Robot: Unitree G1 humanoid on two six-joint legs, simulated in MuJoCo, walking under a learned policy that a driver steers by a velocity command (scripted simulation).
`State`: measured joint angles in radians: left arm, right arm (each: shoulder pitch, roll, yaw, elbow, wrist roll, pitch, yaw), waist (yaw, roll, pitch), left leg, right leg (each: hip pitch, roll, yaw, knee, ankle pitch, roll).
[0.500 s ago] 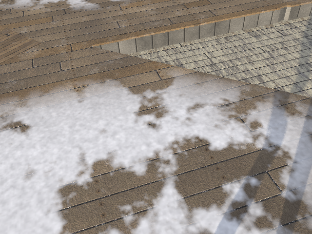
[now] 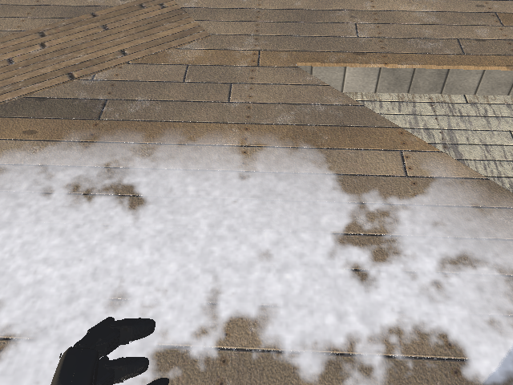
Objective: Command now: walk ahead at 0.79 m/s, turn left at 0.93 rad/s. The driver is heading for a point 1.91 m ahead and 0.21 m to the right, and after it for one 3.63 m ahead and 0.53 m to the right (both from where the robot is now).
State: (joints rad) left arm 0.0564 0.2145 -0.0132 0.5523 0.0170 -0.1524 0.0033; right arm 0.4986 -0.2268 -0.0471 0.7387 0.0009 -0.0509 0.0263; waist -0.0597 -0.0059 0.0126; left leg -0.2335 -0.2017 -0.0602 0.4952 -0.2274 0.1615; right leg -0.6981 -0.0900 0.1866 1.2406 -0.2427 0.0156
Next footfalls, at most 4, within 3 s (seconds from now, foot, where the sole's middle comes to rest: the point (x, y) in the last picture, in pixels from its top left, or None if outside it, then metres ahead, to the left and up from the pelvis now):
0.20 right None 0.40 -0.14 -0.77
0.54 left None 0.28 0.05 -0.77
0.88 right None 0.31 -0.23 -0.77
1.40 left None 0.42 -0.02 -0.77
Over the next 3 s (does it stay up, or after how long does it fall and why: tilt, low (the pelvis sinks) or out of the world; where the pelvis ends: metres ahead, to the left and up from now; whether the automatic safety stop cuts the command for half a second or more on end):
stays up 1.56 -0.30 0.01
